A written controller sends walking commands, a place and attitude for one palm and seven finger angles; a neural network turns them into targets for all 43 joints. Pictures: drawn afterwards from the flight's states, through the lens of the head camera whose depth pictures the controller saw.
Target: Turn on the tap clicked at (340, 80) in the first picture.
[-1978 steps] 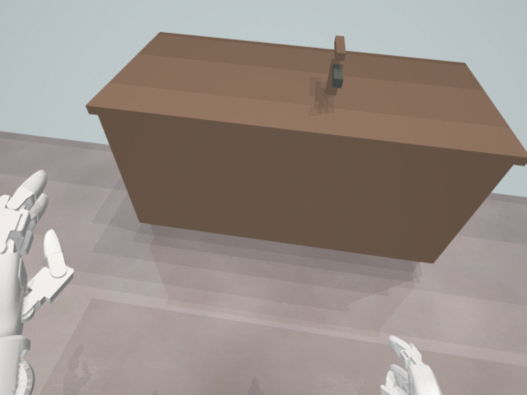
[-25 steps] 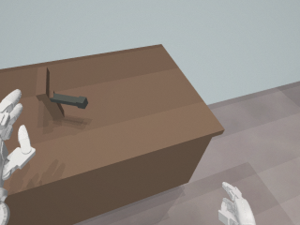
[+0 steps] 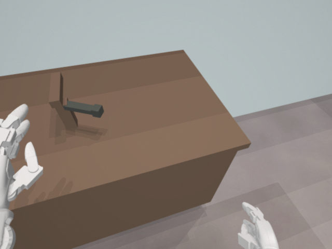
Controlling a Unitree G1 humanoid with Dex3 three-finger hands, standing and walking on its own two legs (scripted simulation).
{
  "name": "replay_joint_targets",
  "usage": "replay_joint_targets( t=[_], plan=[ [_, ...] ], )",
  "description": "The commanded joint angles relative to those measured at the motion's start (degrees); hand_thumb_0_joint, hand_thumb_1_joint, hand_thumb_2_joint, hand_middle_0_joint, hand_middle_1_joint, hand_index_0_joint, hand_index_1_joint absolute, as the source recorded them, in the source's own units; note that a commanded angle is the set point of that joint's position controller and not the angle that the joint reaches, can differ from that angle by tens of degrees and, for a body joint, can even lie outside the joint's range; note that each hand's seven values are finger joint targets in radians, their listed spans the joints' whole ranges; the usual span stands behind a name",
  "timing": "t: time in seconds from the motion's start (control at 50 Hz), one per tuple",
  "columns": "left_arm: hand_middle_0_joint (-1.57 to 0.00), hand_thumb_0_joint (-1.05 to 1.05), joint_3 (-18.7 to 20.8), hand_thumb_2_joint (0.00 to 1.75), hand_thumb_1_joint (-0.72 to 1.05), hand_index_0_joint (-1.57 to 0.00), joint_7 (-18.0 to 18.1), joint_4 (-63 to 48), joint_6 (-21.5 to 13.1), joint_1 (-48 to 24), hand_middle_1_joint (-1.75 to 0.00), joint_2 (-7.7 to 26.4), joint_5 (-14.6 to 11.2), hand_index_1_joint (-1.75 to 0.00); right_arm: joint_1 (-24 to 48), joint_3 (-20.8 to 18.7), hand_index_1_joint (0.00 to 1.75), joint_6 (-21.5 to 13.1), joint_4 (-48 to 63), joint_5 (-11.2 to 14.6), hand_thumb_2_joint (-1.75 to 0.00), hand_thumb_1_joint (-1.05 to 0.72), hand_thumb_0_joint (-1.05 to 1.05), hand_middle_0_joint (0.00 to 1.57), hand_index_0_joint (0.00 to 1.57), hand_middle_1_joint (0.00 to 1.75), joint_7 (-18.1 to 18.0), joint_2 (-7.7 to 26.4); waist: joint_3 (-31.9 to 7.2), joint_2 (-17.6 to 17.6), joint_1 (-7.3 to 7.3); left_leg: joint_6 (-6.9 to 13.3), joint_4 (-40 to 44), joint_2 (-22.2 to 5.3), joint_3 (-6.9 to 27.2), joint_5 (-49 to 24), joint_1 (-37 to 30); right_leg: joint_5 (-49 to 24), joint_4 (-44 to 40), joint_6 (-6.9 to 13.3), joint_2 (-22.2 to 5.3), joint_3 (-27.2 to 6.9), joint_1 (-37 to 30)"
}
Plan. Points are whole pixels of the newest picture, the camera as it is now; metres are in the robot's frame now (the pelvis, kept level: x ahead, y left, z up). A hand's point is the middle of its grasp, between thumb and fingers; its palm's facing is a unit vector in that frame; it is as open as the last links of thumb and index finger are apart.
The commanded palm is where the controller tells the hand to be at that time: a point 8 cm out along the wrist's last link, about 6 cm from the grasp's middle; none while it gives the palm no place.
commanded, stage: shuffle to correct the standing spot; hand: left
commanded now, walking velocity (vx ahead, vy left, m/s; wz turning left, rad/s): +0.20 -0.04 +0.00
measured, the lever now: (97, 110) +0.48 +0.24 +0.03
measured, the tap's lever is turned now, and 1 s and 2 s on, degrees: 59 59 59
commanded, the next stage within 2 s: none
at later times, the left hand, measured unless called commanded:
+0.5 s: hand (40, 171) +0.21 +0.24 +0.16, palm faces +0.34 -0.86 -0.39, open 7.4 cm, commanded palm +0.15 +0.28 +0.18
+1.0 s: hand (41, 172) +0.21 +0.23 +0.16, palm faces +0.34 -0.86 -0.39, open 7.4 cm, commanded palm +0.15 +0.28 +0.18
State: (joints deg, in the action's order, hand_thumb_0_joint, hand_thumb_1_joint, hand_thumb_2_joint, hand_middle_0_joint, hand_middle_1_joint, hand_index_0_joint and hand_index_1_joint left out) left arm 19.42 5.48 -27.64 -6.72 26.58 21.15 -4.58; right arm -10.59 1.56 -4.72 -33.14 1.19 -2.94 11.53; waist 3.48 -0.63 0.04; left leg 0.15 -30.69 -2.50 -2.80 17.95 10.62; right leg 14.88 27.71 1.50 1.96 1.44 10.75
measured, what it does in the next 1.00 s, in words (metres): stands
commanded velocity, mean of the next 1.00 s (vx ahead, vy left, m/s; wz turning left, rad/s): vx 0.19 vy -0.05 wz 0.00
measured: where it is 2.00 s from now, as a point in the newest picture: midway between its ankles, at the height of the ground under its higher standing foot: outside the picture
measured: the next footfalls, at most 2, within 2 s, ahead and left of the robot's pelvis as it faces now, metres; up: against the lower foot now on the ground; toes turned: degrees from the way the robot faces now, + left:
none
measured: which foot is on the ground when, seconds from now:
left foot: down 0.00-1.00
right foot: down 0.00-1.00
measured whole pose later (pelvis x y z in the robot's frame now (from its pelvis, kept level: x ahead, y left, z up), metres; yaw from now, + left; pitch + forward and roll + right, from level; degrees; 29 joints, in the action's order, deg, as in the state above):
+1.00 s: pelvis +0.00 -0.01 +0.00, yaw +1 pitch -2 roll -1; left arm 19.1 5.8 -28.7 -6.3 27.4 21.6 -4.8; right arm -10.2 1.4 -4.2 -33.2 1.5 -3.1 11.7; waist 3.3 -1.0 -0.2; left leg -0.3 -30.0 -2.5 -2.0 17.1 11.1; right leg 14.4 27.1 1.9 2.0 2.2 11.0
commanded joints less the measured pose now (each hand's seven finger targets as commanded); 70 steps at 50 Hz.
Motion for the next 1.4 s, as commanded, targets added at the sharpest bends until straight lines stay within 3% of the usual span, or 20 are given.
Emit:
replay_joint_targets(
  t=[0.0,0.02,0.14,0.3,0.42,0.46,0.52,0.6,0.64,0.68,0.76,0.88,1.0,1.06,1.22,1.3,1.32,1.38],
  plan=[
    [-0.20,0.00,6.44,0.90,0.90,-0.20,1.33,-12.64,-4.19,-3.87,-0.30,9.33,-0.20,-0.30,5.90,-3.15,0.30,-3.17,9.40,0.36,-0.90,-0.90,0.00,0.20,0.20,0.30,-0.38,6.66,-7.42,-3.42,-0.31,3.70,6.02,-4.11,5.91,-9.58,-1.20,-11.29,-3.84,2.31,-4.67,-6.14,-1.19],
    [-0.20,0.00,7.03,0.90,0.90,-0.20,1.30,-12.88,-4.24,-3.99,-0.30,10.28,-0.21,-0.30,6.49,-2.89,0.30,-3.15,9.43,0.46,-0.90,-0.90,0.00,0.20,0.20,0.30,-0.47,6.68,-7.05,-4.60,-0.31,3.69,6.89,-4.34,6.54,-10.25,-1.48,-11.09,-3.23,2.17,-4.52,-5.57,-0.57],
    [-0.20,0.00,6.57,0.90,0.90,-0.20,1.27,-12.49,-4.33,-4.08,-0.30,9.51,-0.09,-0.30,6.09,-2.95,0.30,-3.16,9.37,0.34,-0.90,-0.90,0.00,0.20,0.20,0.30,-0.56,6.61,-7.40,-2.88,-0.19,3.70,7.06,-4.53,6.53,-9.82,-0.54,-10.58,-3.32,2.04,-4.22,-4.65,-1.61],
    [-0.20,0.00,6.09,0.90,0.90,-0.20,1.46,-11.94,-3.88,-4.38,-0.30,9.18,-0.20,-0.30,5.73,-3.29,0.30,-3.25,9.15,0.31,-0.90,-0.90,0.00,0.20,0.20,0.30,-0.56,6.77,-6.86,-1.53,-0.41,3.42,5.40,-3.19,5.29,-6.25,0.26,-8.85,-5.72,2.77,-5.54,-7.66,-1.05],
    [-0.20,0.00,7.43,0.90,0.90,-0.20,1.62,-12.78,-3.98,-3.08,-0.30,10.65,-0.15,-0.30,6.63,-3.11,0.30,-3.19,9.20,0.48,-0.90,-0.90,0.00,0.20,0.20,0.30,-0.63,6.58,-8.17,-3.74,-0.24,3.65,6.02,-4.20,6.35,-11.22,-1.75,-12.31,-3.72,2.24,-4.97,-5.76,-1.36],
    [-0.20,0.00,6.66,0.90,0.90,-0.20,1.61,-13.02,-4.04,-3.31,-0.30,9.56,-0.19,-0.30,6.20,-3.26,0.30,-3.13,9.20,0.39,-0.90,-0.90,0.00,0.20,0.20,0.30,-0.59,6.73,-8.45,-2.98,-0.26,3.56,5.75,-4.32,6.41,-12.58,-1.27,-13.31,-3.37,2.26,-4.77,-5.39,-2.20],
    [-0.20,0.00,7.53,0.90,0.90,-0.20,1.53,-12.92,-3.92,-1.80,-0.30,10.56,-0.38,-0.30,6.41,-3.23,0.30,-3.03,9.25,0.55,-0.90,-0.90,0.00,0.20,0.20,0.30,-0.50,6.71,-9.08,-2.96,-0.37,3.32,4.91,-4.33,6.14,-15.60,-2.16,-16.14,-2.99,2.30,-5.11,-5.45,-2.49],
    [-0.20,0.00,6.54,0.90,0.90,-0.20,1.44,-11.69,-3.63,-2.09,-0.30,9.18,-0.50,-0.30,5.99,-3.38,0.30,-2.71,9.20,0.52,-0.90,-0.90,0.00,0.20,0.20,0.30,-0.45,6.72,-7.56,-1.36,-0.42,3.27,4.89,-3.89,5.60,-10.63,-0.24,-13.12,-4.71,2.42,-5.25,-6.54,-2.14],
    [-0.20,0.00,6.36,0.90,0.90,-0.20,1.38,-12.34,-3.73,-3.08,-0.30,9.39,-0.47,-0.30,6.24,-3.17,0.30,-2.62,9.12,0.53,-0.90,-0.90,0.00,0.20,0.20,0.30,-0.55,6.69,-7.07,-2.27,-0.53,3.29,5.44,-3.91,5.66,-9.76,-0.23,-12.20,-4.31,2.43,-5.16,-6.19,-1.39],
    [-0.20,0.00,6.64,0.90,0.90,-0.20,1.48,-12.35,-3.66,-2.81,-0.30,9.48,-0.49,-0.30,5.97,-3.31,0.30,-2.63,9.21,0.47,-0.90,-0.90,0.00,0.20,0.20,0.30,-0.55,6.67,-8.18,-1.38,-0.43,3.40,5.14,-3.89,5.75,-10.18,-0.62,-12.73,-4.54,2.45,-5.21,-6.47,-2.26],
    [-0.20,0.00,6.24,0.90,0.90,-0.20,1.64,-13.46,-3.77,-3.43,-0.30,9.46,-0.35,-0.30,6.50,-3.13,0.30,-2.70,9.29,0.48,-0.90,-0.90,0.00,0.20,0.20,0.30,-0.61,6.74,-8.06,-3.97,-0.33,3.49,6.10,-4.35,6.54,-11.91,-0.95,-12.78,-3.40,2.23,-4.76,-5.31,-1.87],
    [-0.20,0.00,6.74,0.90,0.90,-0.20,1.71,-13.04,-3.64,-2.19,-0.30,9.71,-0.40,-0.30,6.19,-3.23,0.30,-2.59,9.29,0.53,-0.90,-0.90,0.00,0.20,0.20,0.30,-0.57,6.67,-8.92,-2.51,-0.28,3.34,5.13,-4.28,6.33,-13.80,-0.93,-14.73,-3.67,2.27,-4.95,-5.24,-3.10],
    [-0.20,0.00,6.22,0.90,0.90,-0.20,1.66,-12.24,-3.31,-2.96,-0.30,9.27,-0.53,-0.30,6.05,-3.17,0.30,-2.39,9.16,0.54,-0.90,-0.90,0.00,0.20,0.20,0.30,-0.61,6.70,-7.36,-1.07,-0.47,3.17,5.15,-3.48,5.86,-8.10,0.80,-10.93,-5.38,2.59,-5.46,-6.78,-2.05],
    [-0.20,0.00,6.17,0.90,0.90,-0.20,1.71,-13.13,-3.55,-3.58,-0.30,9.61,-0.47,-0.30,6.41,-3.07,0.30,-2.44,9.12,0.50,-0.90,-0.90,0.00,0.20,0.20,0.30,-0.72,6.77,-7.58,-3.36,-0.48,3.37,6.06,-3.85,6.54,-8.70,0.13,-10.77,-4.52,2.49,-5.16,-6.10,-1.55],
    [-0.20,0.00,7.34,0.90,0.90,-0.20,1.77,-13.08,-3.35,-1.88,-0.30,10.73,-0.66,-0.30,6.69,-3.08,0.30,-2.30,9.07,0.63,-0.90,-0.90,0.00,0.20,0.20,0.30,-0.64,6.67,-8.62,-2.21,-0.51,3.06,4.26,-3.50,5.76,-12.27,-0.31,-14.94,-4.57,2.54,-6.03,-6.21,-2.95],
    [-0.20,0.00,6.54,0.90,0.90,-0.20,1.78,-12.93,-3.36,-1.99,-0.30,9.56,-0.70,-0.30,6.22,-3.27,0.30,-2.20,9.02,0.59,-0.90,-0.90,0.00,0.20,0.20,0.30,-0.54,6.78,-8.52,-1.34,-0.49,3.00,4.07,-3.21,5.74,-10.59,0.37,-13.59,-4.96,2.62,-6.13,-6.49,-2.97],
    [-0.20,0.00,6.83,0.90,0.90,-0.20,1.71,-13.58,-3.41,-2.28,-0.30,10.32,-0.70,-0.30,6.86,-3.07,0.30,-2.10,9.01,0.70,-0.90,-0.90,0.00,0.20,0.20,0.30,-0.61,6.86,-8.07,-3.50,-0.60,3.03,4.97,-3.47,6.32,-11.30,-0.06,-13.62,-4.32,2.60,-5.96,-6.10,-2.31],
    [-0.20,0.00,6.52,0.90,0.90,-0.20,1.78,-12.69,-3.32,-1.81,-0.30,9.60,-0.59,-0.30,6.52,-3.09,0.30,-2.11,9.13,0.57,-0.90,-0.90,0.00,0.20,0.20,0.30,-0.64,6.70,-7.64,-1.91,-0.33,3.39,5.29,-3.80,6.63,-9.72,0.55,-11.66,-4.74,2.16,-5.28,-5.59,-2.14]
  ],
)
